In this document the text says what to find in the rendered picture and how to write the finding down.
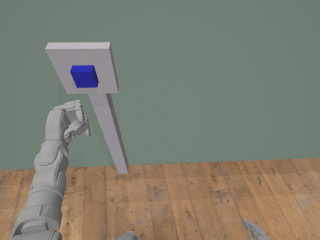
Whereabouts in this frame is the robot left shin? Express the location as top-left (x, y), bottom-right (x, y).
top-left (125, 231), bottom-right (136, 235)

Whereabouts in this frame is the left robot hand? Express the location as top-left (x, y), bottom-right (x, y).
top-left (45, 100), bottom-right (91, 147)

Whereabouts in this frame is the robot left upper arm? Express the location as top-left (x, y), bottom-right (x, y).
top-left (11, 230), bottom-right (62, 240)

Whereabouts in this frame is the panel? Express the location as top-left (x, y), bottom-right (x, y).
top-left (45, 42), bottom-right (129, 175)

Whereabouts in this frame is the left robot forearm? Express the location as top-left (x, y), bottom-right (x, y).
top-left (8, 140), bottom-right (69, 240)

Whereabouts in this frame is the button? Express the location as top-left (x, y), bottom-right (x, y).
top-left (70, 65), bottom-right (99, 88)

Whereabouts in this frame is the right robot hand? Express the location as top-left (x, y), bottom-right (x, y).
top-left (243, 219), bottom-right (271, 240)

